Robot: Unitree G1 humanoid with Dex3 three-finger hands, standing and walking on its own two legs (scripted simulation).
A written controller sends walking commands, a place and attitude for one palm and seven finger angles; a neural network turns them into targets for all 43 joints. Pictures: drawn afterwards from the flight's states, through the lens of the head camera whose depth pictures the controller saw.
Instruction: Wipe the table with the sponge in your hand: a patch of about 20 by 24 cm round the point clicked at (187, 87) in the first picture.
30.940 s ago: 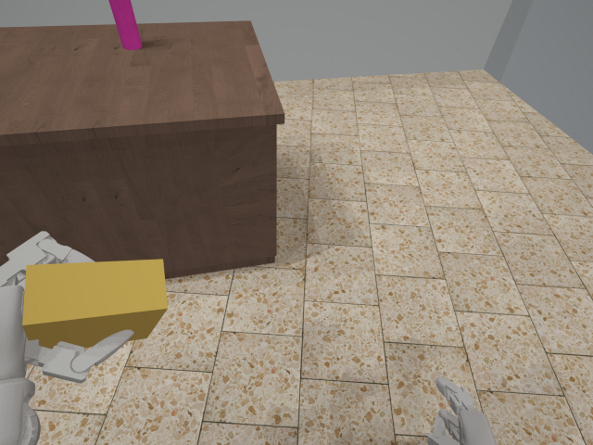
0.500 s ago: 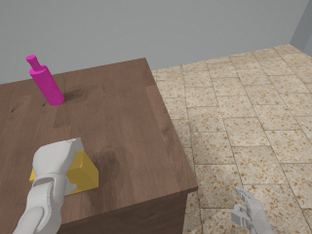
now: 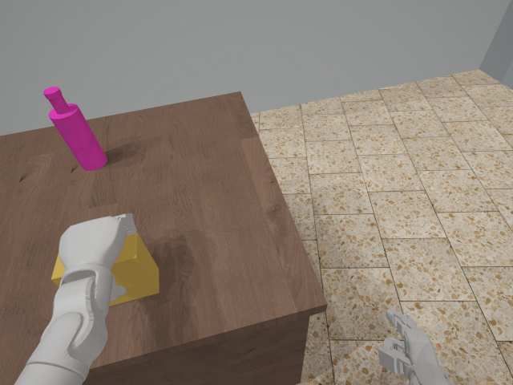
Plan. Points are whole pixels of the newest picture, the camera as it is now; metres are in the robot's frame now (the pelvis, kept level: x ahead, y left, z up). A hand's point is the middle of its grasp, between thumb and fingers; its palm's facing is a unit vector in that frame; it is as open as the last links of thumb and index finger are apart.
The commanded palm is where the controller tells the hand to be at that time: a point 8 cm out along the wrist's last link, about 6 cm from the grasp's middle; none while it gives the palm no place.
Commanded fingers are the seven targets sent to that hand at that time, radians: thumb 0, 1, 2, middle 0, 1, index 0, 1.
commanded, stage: wipe forward along the first lane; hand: left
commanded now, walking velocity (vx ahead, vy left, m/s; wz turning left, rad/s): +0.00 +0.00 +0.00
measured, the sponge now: (115, 278) +0.25 +0.30 +0.01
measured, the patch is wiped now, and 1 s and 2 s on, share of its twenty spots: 0.25 0.35 0.50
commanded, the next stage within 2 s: slide across to the middle lane in 1.26 s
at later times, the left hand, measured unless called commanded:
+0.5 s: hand (115, 234) +0.31 +0.31 +0.05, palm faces -0.06 -0.03 -1.00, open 9.6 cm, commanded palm +0.30 +0.30 +0.08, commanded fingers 0.00 0.10 1.30 -1.20 -1.60 -1.20 -1.60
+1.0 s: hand (120, 210) +0.37 +0.32 +0.05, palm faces -0.10 +0.01 -1.00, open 9.6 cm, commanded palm +0.35 +0.32 +0.08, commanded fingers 0.00 0.10 1.30 -1.20 -1.60 -1.20 -1.60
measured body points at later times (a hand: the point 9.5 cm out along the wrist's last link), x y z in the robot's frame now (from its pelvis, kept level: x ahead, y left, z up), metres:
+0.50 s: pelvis +0.00 +0.00 +0.00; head +0.02 -0.03 +0.44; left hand +0.31 +0.30 +0.10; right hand +0.18 -0.25 -0.12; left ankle +0.00 +0.12 -0.74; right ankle +0.00 -0.12 -0.74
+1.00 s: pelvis +0.00 +0.00 -0.01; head +0.04 -0.01 +0.44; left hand +0.37 +0.32 +0.10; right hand +0.14 -0.25 -0.14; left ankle +0.00 +0.12 -0.74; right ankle +0.00 -0.12 -0.74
